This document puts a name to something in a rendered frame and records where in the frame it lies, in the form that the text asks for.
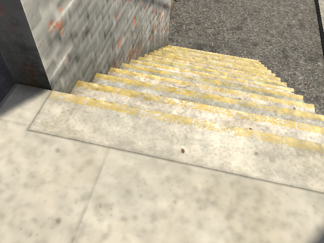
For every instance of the stairs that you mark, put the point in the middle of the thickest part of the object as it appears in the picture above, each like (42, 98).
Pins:
(218, 88)

